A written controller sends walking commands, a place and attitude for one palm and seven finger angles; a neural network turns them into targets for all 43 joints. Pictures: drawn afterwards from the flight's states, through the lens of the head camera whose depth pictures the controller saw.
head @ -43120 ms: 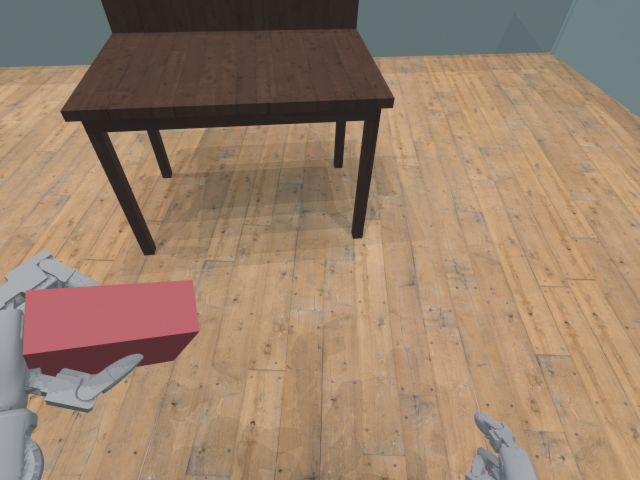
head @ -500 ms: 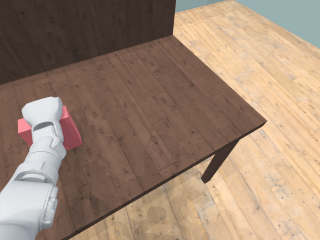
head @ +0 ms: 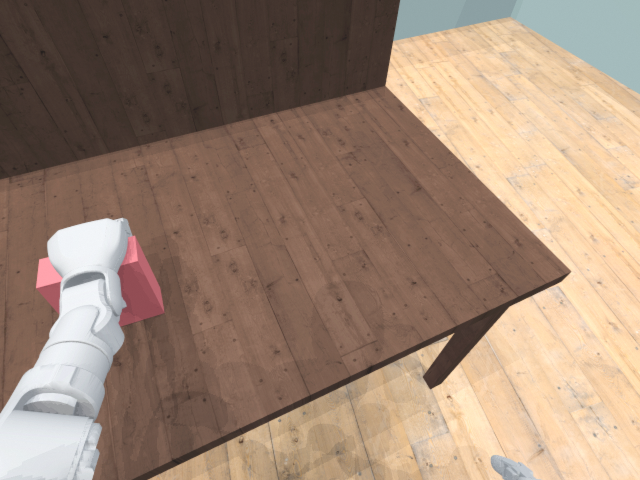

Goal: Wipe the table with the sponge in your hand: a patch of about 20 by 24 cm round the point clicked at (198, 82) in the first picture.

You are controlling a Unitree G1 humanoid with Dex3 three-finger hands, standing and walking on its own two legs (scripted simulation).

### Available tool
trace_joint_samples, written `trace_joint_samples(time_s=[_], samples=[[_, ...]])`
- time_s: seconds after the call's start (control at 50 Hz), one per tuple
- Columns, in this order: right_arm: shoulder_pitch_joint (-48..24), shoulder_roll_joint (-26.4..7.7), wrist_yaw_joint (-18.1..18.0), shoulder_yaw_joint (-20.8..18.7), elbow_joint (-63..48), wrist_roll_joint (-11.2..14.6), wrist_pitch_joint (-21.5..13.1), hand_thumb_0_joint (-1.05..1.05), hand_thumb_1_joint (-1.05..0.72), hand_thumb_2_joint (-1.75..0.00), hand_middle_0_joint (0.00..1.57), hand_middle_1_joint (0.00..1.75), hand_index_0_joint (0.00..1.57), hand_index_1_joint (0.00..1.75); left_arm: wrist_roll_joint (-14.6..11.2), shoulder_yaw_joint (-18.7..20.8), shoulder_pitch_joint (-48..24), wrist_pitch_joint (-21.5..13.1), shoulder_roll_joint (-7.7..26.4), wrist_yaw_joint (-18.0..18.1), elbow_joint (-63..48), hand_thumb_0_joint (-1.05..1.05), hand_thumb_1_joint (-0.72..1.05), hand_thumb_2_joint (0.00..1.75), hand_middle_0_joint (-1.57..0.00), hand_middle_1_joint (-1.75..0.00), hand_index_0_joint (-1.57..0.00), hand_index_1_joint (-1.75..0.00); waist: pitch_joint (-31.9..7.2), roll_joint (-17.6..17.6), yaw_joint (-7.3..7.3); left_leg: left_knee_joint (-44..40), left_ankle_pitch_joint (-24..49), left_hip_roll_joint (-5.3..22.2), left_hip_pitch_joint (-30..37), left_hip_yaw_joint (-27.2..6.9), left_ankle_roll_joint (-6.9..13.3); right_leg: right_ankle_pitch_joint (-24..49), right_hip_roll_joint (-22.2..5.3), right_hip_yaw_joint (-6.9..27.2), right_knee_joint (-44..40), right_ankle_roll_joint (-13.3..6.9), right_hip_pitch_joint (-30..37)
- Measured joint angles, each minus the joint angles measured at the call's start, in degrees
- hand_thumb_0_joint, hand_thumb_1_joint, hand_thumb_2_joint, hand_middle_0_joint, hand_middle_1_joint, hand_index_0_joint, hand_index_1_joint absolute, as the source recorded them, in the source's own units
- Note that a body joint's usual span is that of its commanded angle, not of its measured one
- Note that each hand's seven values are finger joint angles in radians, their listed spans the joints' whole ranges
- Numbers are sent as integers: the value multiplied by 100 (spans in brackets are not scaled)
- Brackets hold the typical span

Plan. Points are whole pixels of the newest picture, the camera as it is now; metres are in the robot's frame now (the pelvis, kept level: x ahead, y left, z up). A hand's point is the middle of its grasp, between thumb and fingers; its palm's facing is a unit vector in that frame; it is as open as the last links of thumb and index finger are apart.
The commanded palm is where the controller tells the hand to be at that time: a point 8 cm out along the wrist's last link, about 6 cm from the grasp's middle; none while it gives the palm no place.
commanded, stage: wipe back along the first lane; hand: left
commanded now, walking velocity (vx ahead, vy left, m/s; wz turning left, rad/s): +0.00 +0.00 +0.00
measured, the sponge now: (112, 297) +0.36 +0.33 -0.04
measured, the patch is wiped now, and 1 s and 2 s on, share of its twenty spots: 1.00 1.00 1.00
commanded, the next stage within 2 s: lift the sponge slowly off the table in 1.54 s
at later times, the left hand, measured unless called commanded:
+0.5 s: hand (105, 306) +0.32 +0.31 +0.01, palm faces -0.07 -0.03 -1.00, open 9.3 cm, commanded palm +0.29 +0.28 +0.04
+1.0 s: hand (109, 330) +0.29 +0.29 +0.01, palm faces -0.05 -0.04 -1.00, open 9.3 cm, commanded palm +0.24 +0.26 +0.04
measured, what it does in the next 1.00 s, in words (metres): stands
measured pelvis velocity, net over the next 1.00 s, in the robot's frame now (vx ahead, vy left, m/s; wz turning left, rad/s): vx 0.00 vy -0.01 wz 0.00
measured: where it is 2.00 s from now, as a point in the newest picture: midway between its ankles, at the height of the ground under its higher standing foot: outside the picture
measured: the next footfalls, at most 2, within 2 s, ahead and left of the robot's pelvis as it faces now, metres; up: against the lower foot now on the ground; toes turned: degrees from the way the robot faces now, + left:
none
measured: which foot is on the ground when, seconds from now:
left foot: down 0.00-1.00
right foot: down 0.00-1.00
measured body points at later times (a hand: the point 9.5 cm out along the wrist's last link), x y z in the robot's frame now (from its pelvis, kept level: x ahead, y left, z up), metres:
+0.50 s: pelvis -0.01 -0.01 +0.00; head +0.02 -0.01 +0.45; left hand +0.32 +0.30 +0.06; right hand +0.14 -0.26 -0.11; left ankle -0.01 +0.08 -0.72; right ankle -0.03 -0.13 -0.72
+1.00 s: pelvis +0.00 -0.01 +0.00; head +0.01 -0.02 +0.45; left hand +0.29 +0.29 +0.06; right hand +0.17 -0.25 -0.10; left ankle -0.01 +0.08 -0.72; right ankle -0.03 -0.13 -0.72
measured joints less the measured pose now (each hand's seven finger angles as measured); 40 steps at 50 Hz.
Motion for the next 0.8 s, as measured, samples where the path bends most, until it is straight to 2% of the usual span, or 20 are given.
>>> trace_joint_samples(time_s=[0.34, 0.8], samples=[[63, -51, -30, 49, 7, 51, 91, 1, -91, -90, 20, 30, 21, 30, -222, -71, 951, 283, -202, 148, -854, -1, -45, 113, -75, -148, -77, -148, -28, 81, 52, -86, 25, 29, 276, 23, -38, 6, 28, 28, -21, -36, 233], [-218, -7, -134, 126, -210, 87, -3, 1, -91, -90, 20, 30, 20, 30, -255, -345, 1605, 605, -425, 69, -1705, 0, -44, 112, -75, -149, -76, -149, 31, 90, 221, -115, 64, 4, 487, 3, -63, -11, 4, 9, 35, -62, 413]])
